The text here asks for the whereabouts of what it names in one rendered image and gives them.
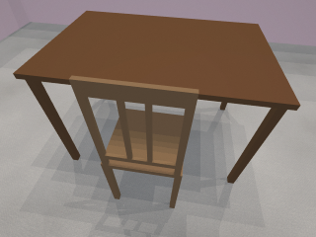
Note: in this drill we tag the table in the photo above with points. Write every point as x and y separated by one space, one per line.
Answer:
228 62

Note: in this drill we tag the chair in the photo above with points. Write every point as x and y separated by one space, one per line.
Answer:
144 142

